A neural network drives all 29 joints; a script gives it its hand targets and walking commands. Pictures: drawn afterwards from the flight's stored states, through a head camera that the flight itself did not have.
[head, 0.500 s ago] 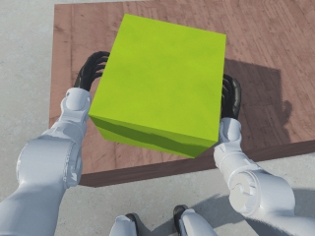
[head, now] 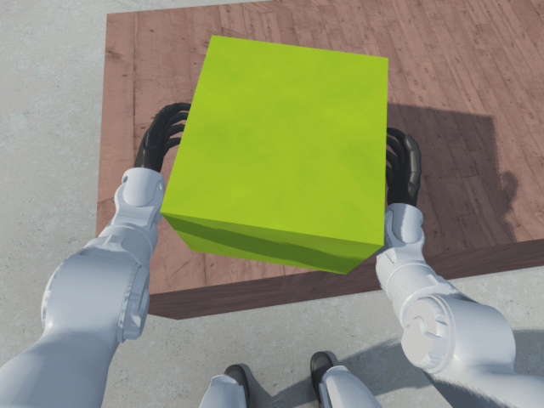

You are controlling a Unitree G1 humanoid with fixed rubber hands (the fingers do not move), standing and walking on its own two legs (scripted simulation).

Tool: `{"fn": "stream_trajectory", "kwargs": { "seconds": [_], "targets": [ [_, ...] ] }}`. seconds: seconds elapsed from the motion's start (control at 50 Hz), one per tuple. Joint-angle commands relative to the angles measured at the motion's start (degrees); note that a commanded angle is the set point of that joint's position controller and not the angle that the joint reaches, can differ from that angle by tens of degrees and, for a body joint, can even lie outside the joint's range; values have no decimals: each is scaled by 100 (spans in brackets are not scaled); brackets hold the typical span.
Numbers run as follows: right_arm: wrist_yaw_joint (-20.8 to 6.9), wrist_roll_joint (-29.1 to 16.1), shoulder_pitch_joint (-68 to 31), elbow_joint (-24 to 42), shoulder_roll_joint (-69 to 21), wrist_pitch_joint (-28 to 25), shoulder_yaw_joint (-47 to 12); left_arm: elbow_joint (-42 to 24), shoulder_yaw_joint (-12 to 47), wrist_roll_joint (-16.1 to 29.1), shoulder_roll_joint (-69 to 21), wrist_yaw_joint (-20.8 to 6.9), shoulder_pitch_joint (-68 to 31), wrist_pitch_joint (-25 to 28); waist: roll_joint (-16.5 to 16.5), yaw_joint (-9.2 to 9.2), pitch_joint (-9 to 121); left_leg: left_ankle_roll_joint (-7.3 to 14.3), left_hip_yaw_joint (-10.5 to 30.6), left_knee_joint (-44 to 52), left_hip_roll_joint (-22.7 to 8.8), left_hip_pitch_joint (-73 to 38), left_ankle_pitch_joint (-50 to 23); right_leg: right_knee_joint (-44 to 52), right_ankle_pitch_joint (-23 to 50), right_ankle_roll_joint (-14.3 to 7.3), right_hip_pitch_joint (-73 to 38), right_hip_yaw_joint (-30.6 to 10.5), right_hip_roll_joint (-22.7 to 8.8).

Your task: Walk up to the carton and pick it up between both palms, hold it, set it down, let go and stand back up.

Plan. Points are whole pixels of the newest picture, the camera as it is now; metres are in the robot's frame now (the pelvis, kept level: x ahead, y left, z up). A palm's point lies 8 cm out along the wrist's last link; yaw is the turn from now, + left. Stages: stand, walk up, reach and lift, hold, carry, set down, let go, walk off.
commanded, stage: reach and lift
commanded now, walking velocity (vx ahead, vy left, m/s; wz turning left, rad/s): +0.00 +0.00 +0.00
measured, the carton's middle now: (282, 161) +0.49 -0.05 -0.05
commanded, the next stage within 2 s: none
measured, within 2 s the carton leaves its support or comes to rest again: leaves its support in 0.34 s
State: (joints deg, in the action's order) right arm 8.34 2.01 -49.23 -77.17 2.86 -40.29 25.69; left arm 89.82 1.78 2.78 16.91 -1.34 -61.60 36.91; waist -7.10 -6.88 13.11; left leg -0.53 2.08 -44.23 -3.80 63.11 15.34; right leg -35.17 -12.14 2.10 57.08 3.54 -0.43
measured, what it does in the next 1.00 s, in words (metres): stands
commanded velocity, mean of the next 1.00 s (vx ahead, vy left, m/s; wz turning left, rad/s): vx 0.00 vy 0.00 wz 0.00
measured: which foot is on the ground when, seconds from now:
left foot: down 0.00-1.00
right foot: down 0.00-1.00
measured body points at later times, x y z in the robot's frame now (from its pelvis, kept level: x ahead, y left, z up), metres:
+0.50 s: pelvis -0.01 -0.01 +0.00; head +0.09 -0.01 +0.44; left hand +0.45 +0.14 +0.03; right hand +0.39 -0.22 +0.01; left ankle +0.02 +0.11 -0.70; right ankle +0.02 -0.16 -0.70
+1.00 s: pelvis +0.00 -0.01 +0.04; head -0.02 +0.00 +0.49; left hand +0.44 +0.15 +0.17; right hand +0.40 -0.21 +0.15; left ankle +0.02 +0.11 -0.70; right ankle +0.02 -0.16 -0.70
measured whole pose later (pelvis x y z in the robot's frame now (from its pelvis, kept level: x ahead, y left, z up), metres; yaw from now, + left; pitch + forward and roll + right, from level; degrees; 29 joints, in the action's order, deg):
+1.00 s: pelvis +0.00 -0.01 +0.04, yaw +2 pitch +12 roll -3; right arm 9.1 -5.3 -42.8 -61.8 7.8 -0.8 8.8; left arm 76.7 5.9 5.4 13.5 1.4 -52.9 6.8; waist -3.0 -5.4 17.1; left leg -0.5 1.5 -33.0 -3.7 31.1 13.7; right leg -24.4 -10.5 2.1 25.4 3.4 -0.3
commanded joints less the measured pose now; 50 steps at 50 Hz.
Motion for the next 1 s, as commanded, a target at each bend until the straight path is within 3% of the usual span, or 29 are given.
{"fn": "stream_trajectory", "kwargs": {
  "seconds": [0.0,0.08,0.14,0.16,0.22,0.24,0.26,0.28,0.3,0.38,0.46,0.52,0.56,0.58,0.62,0.64,0.66,0.68,0.7,0.72,0.78,0.8,0.82,0.84,0.86,0.9,0.92,0.94,0.98],
  "targets": [
    [-1067,1212,-1700,-129,-2802,159,-2192,-2015,1015,-310,-3612,-313,-2002,156,-680,162,5306,-705,-194,66,108,-5731,-4436,438,2132,-410,-1337,397,747],
    [-1067,1047,-1794,256,-2951,223,-2373,-2407,1323,-46,-3778,-257,-1826,155,-564,42,5686,-696,-108,148,120,-5690,-4436,305,2407,-386,-1541,375,768],
    [-1058,910,-1915,549,-3083,349,-2646,-2278,1347,-5,-3852,-282,-1988,99,-492,167,5623,-628,-146,216,179,-5424,-3884,334,2204,-410,-1648,276,729],
    [-1057,798,-2031,706,-3077,327,-2747,-2456,1520,84,-3888,-306,-2214,141,-422,10,5696,-597,-170,184,228,-5426,-3747,288,2515,-385,-1724,231,709],
    [-1097,501,-2049,1080,-3293,492,-3092,-2940,1648,277,-4202,-193,-2137,104,-390,183,5818,-551,-94,218,245,-5480,-3916,304,2134,-364,-1920,195,771],
    [-1089,493,-2183,1122,-3187,533,-3003,-3060,1797,377,-4175,-189,-2447,78,-409,10,5888,-575,-93,233,279,-5398,-3782,238,2102,-330,-1939,218,775],
    [-1136,341,-2148,1477,-3272,579,-3297,-3269,1812,400,-4233,-140,-2260,84,-454,192,6062,-575,-85,230,261,-5520,-3944,225,2129,-354,-2008,187,777],
    [-1122,292,-2149,1509,-3324,588,-3173,-3185,1988,490,-4357,-155,-2221,62,-479,71,6142,-564,-144,201,335,-5442,-3621,260,2163,-358,-1843,153,776],
    [-1175,135,-2260,1714,-3457,709,-3560,-3388,1976,498,-4385,-102,-2177,91,-374,304,6248,-500,-165,284,335,-5454,-3584,282,2063,-333,-2091,123,788],
    [-1055,-229,-2609,2502,-3546,1121,-3804,-4081,2321,723,-4502,-21,-2707,-157,-273,115,6350,-442,-21,377,442,-5453,-3349,382,1918,-319,-2401,58,828],
    [-1100,-654,-2566,3327,-3349,1623,-4045,-4881,2585,967,-4638,176,-2272,-470,-289,194,6427,-507,97,385,446,-5965,-3890,474,1854,-328,-2533,101,929],
    [-1045,-646,-2708,3231,-3300,2086,-3986,-4761,2460,957,-4565,129,-2911,-768,-146,140,5603,-356,42,667,500,-5658,-2926,634,1212,-320,-2588,-5,815],
    [-1024,-881,-3112,3581,-3527,2291,-4150,-5382,2641,1201,-4844,143,-3271,-846,-146,52,5995,-386,194,704,505,-5870,-3051,642,1194,-346,-2717,-34,837],
    [-1010,-871,-2858,3572,-3387,2435,-4233,-5291,2506,1087,-4718,140,-3033,-982,-45,213,5639,-336,80,784,529,-5772,-2900,722,1243,-345,-3024,-102,782],
    [-983,-966,-3210,3607,-3530,2755,-4221,-5333,2349,973,-4694,103,-3369,-1228,10,201,5459,-266,149,986,573,-5630,-2523,757,1130,-293,-3306,-189,713],
    [-976,-845,-3590,3688,-3505,2889,-4086,-4976,2263,1055,-4736,79,-3776,-1290,252,58,5253,-280,175,1053,561,-5593,-2151,863,723,-284,-3160,-167,695],
    [-976,-860,-3768,3423,-3671,3035,-4053,-4482,2067,993,-4713,6,-3958,-1408,403,154,4624,-182,116,1202,581,-5326,-1708,896,381,-235,-3234,-239,602],
    [-948,-1057,-3713,3791,-3727,3086,-4224,-5012,2055,952,-4854,16,-3624,-1480,393,232,4665,-149,124,1280,592,-5475,-2096,898,880,-230,-3557,-292,623],
    [-918,-967,-4095,3451,-3844,3238,-3961,-4879,2188,1028,-4940,7,-4415,-1555,345,-85,4650,-221,169,1346,609,-5459,-1801,914,617,-240,-3532,-302,576],
    [-951,-1018,-3800,3518,-3809,3338,-4111,-4441,1826,845,-4883,-28,-3654,-1674,543,195,4150,-144,152,1414,593,-5460,-1923,986,746,-213,-3839,-372,569],
    [-909,-794,-4934,3183,-3890,3598,-3502,-3883,1457,693,-4847,-188,-4938,-1897,411,2,3419,-69,102,1686,654,-4919,-892,1161,49,-256,-3820,-474,388],
    [-963,-920,-4392,3253,-3867,3663,-3535,-3996,1323,594,-4983,-176,-4258,-1948,400,60,3092,-62,144,1822,619,-5268,-1250,1183,496,-311,-4074,-477,380],
    [-983,-799,-4779,3075,-3962,3766,-3395,-3688,948,476,-4814,-232,-4486,-2033,753,221,2894,57,59,1950,633,-4938,-787,1292,12,-216,-4117,-524,337],
    [-1027,-908,-4533,3433,-3948,3700,-3502,-4130,904,376,-4946,-216,-3892,-2072,598,335,2981,38,49,1974,622,-5141,-1262,1272,586,-236,-4404,-515,361],
    [-979,-904,-4253,3047,-3858,3840,-3411,-3354,580,211,-4769,-302,-3635,-2215,825,313,2316,88,-24,2073,656,-5041,-1177,1363,570,-170,-4515,-533,312],
    [-983,-802,-4487,3206,-3833,3827,-3343,-3483,404,96,-4548,-413,-3952,-2257,815,315,2284,88,-56,2122,664,-5100,-1052,1476,604,-171,-4651,-553,256],
    [-994,-1016,-4187,3339,-3787,3777,-3436,-3815,554,39,-4704,-391,-3556,-2317,605,328,2334,-23,-19,2111,643,-5422,-1749,1413,1294,-223,-4939,-475,314],
    [-989,-966,-4310,3381,-3723,3770,-3225,-3673,432,-19,-4708,-458,-3681,-2358,594,253,2057,5,20,2118,665,-5445,-1369,1544,908,-219,-4817,-521,260],
    [-997,-1119,-3930,3244,-3630,3871,-3444,-4102,412,-50,-4799,-425,-3501,-2574,399,338,1977,-103,-39,2163,617,-5925,-1971,1628,1271,-266,-4898,-443,305]
  ]
}}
